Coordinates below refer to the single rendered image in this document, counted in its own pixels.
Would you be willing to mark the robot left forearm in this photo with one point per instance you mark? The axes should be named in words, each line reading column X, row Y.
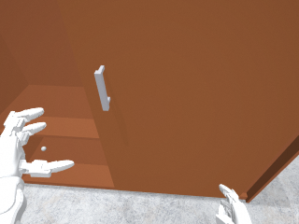
column 12, row 200

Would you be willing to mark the right robot hand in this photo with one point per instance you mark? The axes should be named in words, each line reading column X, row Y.
column 237, row 212

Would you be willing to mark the left robot hand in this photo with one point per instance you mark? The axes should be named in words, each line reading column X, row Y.
column 14, row 136

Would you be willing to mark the handle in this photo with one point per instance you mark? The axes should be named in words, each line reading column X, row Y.
column 100, row 83

